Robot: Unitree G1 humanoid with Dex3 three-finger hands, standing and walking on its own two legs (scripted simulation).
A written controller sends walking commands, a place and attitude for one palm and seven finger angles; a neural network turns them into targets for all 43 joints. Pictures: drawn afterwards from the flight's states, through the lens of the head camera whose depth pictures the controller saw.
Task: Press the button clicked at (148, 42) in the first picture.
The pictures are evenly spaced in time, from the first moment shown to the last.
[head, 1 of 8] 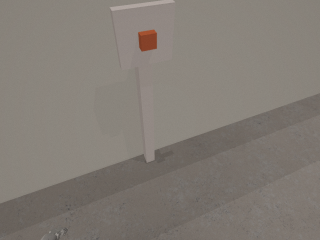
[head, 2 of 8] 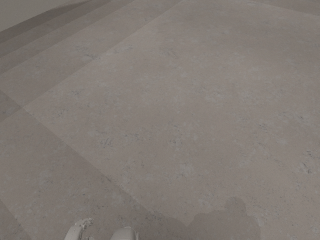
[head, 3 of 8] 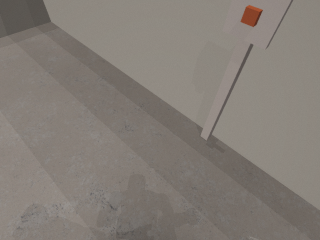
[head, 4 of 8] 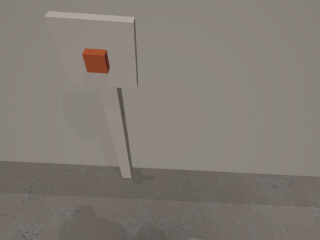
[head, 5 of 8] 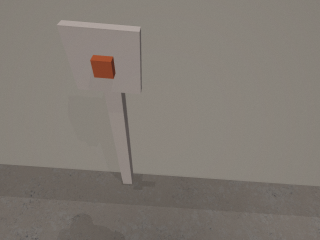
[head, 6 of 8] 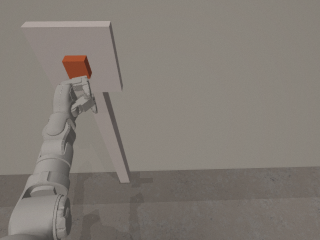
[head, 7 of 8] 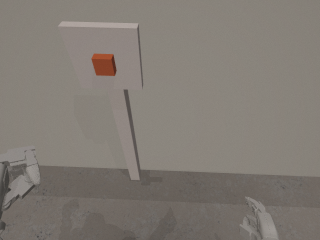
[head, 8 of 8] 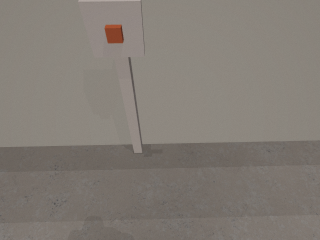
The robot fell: no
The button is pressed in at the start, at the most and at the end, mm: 0 13 0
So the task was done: yes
